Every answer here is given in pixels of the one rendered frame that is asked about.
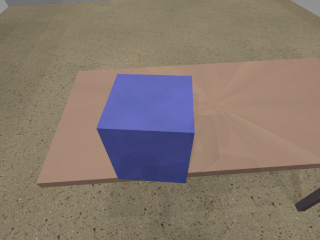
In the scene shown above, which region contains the table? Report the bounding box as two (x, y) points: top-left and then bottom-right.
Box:
(36, 57), (320, 212)

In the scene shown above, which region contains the carton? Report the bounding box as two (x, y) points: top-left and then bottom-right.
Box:
(96, 74), (195, 184)

